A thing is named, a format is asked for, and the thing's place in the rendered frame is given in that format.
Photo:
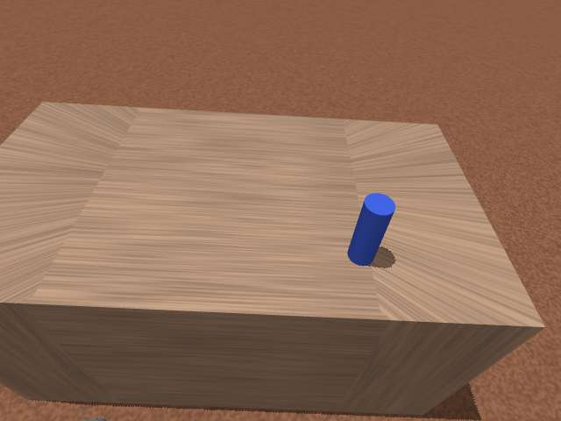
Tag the can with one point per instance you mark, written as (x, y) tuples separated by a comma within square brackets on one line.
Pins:
[(374, 218)]

